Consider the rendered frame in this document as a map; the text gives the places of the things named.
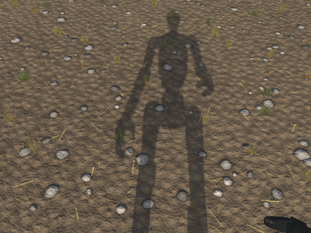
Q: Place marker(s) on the right robot hand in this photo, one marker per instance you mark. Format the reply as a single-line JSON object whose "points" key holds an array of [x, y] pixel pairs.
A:
{"points": [[286, 224]]}

